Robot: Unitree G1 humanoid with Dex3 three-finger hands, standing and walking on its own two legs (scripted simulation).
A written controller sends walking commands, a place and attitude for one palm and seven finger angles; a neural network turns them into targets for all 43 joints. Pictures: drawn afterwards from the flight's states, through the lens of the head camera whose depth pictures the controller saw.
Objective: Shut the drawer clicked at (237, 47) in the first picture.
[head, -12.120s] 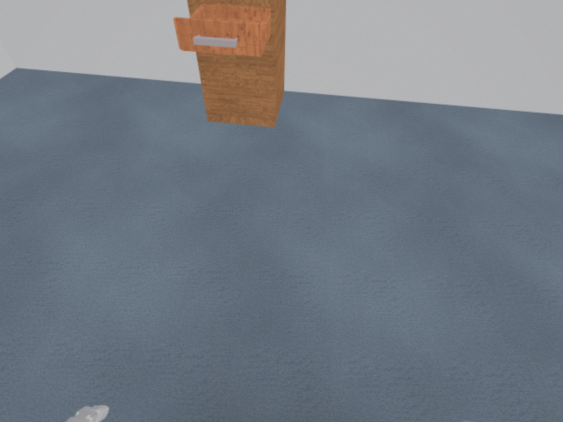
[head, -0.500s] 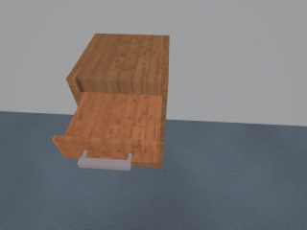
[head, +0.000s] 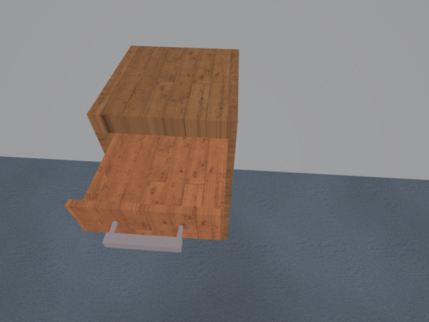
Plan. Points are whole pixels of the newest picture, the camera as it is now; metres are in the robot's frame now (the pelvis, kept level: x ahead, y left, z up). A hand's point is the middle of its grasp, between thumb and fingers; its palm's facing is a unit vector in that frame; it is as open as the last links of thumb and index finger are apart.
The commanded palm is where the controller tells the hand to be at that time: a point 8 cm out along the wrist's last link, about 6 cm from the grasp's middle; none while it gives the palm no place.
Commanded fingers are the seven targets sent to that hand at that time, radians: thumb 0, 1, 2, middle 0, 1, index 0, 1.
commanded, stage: come to a stop and stand still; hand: left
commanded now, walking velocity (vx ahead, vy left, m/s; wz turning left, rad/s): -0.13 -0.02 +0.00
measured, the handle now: (145, 234) +0.34 +0.20 -0.14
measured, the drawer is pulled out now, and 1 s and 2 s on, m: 0.26 0.26 0.26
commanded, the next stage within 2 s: look again from close up in 0.74 s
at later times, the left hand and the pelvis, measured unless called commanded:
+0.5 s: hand out of the picture -0.03 +0.19 -0.17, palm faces +0.00 -0.98 -0.22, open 7.4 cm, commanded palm none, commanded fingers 0.00 0.90 0.90 -0.20 -0.30 -0.20 -0.30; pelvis -0.06 +0.01 +0.00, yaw +0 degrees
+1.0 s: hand out of the picture -0.06 +0.17 -0.17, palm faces +0.02 -0.98 -0.18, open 7.4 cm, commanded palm none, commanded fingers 0.00 0.90 0.90 -0.20 -0.30 -0.20 -0.30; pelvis -0.04 +0.01 +0.01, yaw +0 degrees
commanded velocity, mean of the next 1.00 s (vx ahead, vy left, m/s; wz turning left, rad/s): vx -0.01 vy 0.00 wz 0.00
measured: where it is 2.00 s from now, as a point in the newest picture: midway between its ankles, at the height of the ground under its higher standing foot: outside the picture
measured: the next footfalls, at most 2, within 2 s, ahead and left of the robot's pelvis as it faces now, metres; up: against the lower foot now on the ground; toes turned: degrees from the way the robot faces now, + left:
none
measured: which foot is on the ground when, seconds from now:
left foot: down 0.00-1.00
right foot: down 0.00-1.00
